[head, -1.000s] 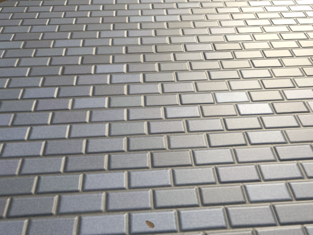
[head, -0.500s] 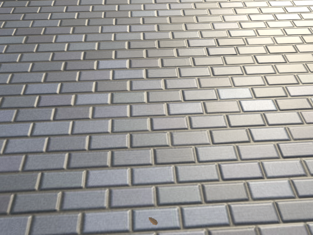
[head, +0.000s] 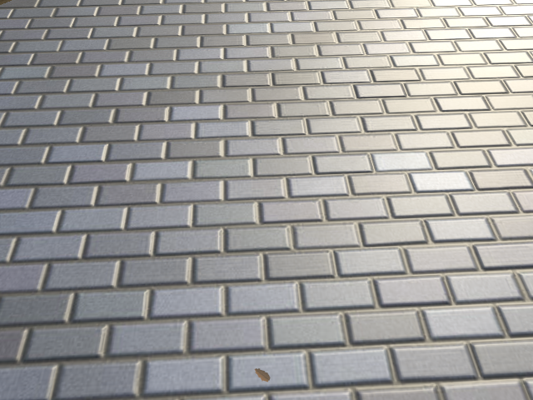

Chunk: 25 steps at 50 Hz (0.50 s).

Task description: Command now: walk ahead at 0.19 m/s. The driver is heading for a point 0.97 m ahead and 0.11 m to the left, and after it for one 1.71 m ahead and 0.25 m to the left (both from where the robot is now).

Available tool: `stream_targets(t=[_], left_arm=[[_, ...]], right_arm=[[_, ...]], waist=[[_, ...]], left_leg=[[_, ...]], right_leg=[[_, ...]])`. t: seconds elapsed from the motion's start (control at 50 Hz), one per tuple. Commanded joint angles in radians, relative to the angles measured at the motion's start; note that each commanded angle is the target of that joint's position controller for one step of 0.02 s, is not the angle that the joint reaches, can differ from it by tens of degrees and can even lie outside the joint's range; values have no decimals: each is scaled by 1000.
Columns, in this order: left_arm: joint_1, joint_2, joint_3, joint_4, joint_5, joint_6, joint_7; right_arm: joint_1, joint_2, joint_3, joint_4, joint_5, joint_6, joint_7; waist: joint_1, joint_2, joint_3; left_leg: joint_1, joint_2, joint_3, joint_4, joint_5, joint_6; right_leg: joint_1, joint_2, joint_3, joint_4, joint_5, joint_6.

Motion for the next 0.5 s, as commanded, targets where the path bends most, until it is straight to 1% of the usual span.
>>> stream_targets(t=[0.02,0.06,0.08,0.1,0.12,0.14,0.16,0.18,0.2,0.22,0.24,0.26,0.28,0.3,0.32,0.34,0.36,0.38,0.4,0.42,0.44,0.46,0.48,0.5], left_arm=[[56,70,13,-38,-8,-27,0],[42,45,9,-57,-11,-52,-13],[47,33,8,-62,-12,-61,-20],[60,33,10,-61,-12,-67,-26],[98,31,11,-51,-11,-71,-29],[186,37,15,-25,-9,-73,-28],[308,103,34,13,-12,-79,-24],[385,218,64,24,-20,-88,-33],[357,205,59,10,-1,-95,-37],[316,163,49,-7,3,-104,-41],[284,147,45,-19,-1,-107,-49],[260,134,38,-28,-5,-102,-54],[246,110,29,-34,-2,-94,-53],[243,94,23,-39,2,-84,-50],[236,90,20,-48,6,-76,-45],[218,97,19,-62,10,-71,-38],[206,117,22,-74,11,-70,-33],[208,146,27,-80,9,-73,-29],[220,173,35,-79,3,-77,-26],[223,188,41,-77,-5,-81,-25],[220,192,45,-75,-13,-83,-25],[214,194,49,-75,-16,-82,-26],[203,202,53,-76,-14,-79,-27],[193,209,58,-78,-10,-73,-27]], right_arm=[[66,-133,-29,-28,12,-29,2],[121,-159,-41,-23,17,-50,10],[123,-173,-45,-29,17,-55,12],[100,-176,-47,-42,17,-58,13],[37,-176,-46,-67,19,-59,15],[-68,-162,-41,-107,24,-60,17],[-159,-102,-27,-149,31,-70,18],[-200,-66,-16,-189,31,-96,23],[-204,-107,-25,-193,27,-114,26],[-153,-106,-26,-178,26,-126,35],[-124,-103,-27,-168,25,-134,43],[-135,-108,-30,-173,21,-140,50],[-156,-111,-33,-181,16,-142,55],[-175,-97,-30,-191,15,-141,61],[-202,-79,-24,-201,14,-137,67],[-242,-60,-16,-218,13,-133,71],[-291,-44,-6,-240,12,-129,75],[-327,-39,-1,-257,13,-125,77],[-348,-50,0,-271,15,-121,79],[-359,-68,-2,-283,19,-117,80],[-366,-89,-5,-294,22,-115,81],[-361,-111,-11,-301,23,-115,82],[-333,-137,-21,-301,21,-118,82],[-268,-164,-36,-290,19,-119,80]], waist=[[-15,64,137],[-26,120,111],[-16,149,93],[2,149,89],[40,134,101],[100,94,120],[149,-64,136],[166,-286,147],[141,-232,171],[99,-151,159],[76,-115,135],[66,-88,127],[61,-83,119],[61,-92,113],[63,-98,114],[65,-97,122],[71,-99,131],[74,-108,135],[73,-123,135],[65,-134,141],[55,-136,146],[39,-137,140],[11,-144,110],[-30,-158,51]], left_leg=[[-16,104,-163,-208,-476,94],[31,202,-316,-274,-505,151],[19,247,-390,-314,-519,177],[-45,263,-418,-336,-512,185],[-146,240,-375,-326,-476,166],[-271,170,-254,-249,-405,120],[-413,42,-51,-10,-269,42],[-574,-20,71,276,-138,2],[-670,24,5,442,-181,16],[-713,60,-22,536,-125,33],[-739,81,-20,581,-67,44],[-751,100,-13,581,-20,47],[-726,119,-4,545,23,43],[-688,121,15,490,62,35],[-643,113,38,422,108,23],[-572,100,56,329,165,13],[-481,79,77,232,225,5],[-392,57,95,154,266,0],[-326,45,104,113,286,0],[-294,44,95,79,296,7],[-284,44,85,42,298,18],[-266,40,79,9,293,32],[-219,24,84,-9,279,49],[-126,-2,99,-7,260,68]], right_leg=[[-246,18,-26,-46,-249,-65],[-276,25,-52,51,-143,-68],[-246,30,-67,92,-89,-74],[-174,26,-64,95,-65,-88],[-64,21,-54,31,-61,-108],[70,1,-12,-98,-87,-134],[176,-97,186,-243,-218,-179],[286,-294,511,-408,-247,-254],[292,-356,603,-396,-117,-277],[324,-339,544,-368,-3,-260],[351,-320,478,-361,93,-241],[359,-303,404,-370,195,-222],[345,-276,323,-386,283,-201],[321,-246,256,-401,331,-184],[282,-216,199,-411,366,-174],[214,-186,145,-424,371,-166],[135,-162,105,-442,368,-162],[75,-156,85,-464,367,-163],[49,-168,83,-484,364,-169],[55,-186,83,-490,372,-171],[87,-202,79,-482,404,-167],[131,-217,73,-454,482,-157],[177,-228,61,-393,653,-143],[208,-227,36,-290,873,-126]])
